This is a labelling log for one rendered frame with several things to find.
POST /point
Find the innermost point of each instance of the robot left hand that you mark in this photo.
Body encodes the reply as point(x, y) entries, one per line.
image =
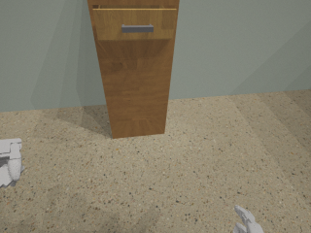
point(10, 162)

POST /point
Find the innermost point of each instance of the robot right hand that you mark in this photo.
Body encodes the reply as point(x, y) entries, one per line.
point(249, 221)

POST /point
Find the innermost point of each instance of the cabinet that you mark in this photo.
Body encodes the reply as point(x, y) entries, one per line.
point(136, 76)

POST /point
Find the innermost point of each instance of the handle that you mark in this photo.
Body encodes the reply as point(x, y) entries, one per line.
point(137, 28)

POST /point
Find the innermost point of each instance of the drawer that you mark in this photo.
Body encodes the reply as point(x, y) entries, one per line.
point(109, 19)

